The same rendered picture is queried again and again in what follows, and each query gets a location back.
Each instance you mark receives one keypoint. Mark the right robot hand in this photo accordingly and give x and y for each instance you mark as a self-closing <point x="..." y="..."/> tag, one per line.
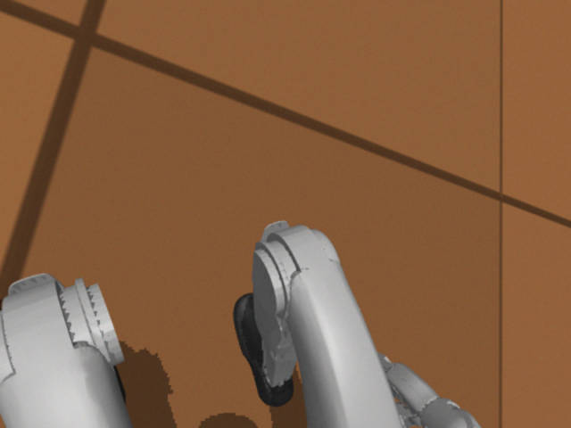
<point x="410" y="389"/>

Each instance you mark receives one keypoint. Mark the right robot arm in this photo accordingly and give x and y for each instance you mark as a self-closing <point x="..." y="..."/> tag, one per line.
<point x="444" y="413"/>

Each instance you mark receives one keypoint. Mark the right robot foot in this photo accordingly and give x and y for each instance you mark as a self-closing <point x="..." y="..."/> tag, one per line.
<point x="251" y="346"/>

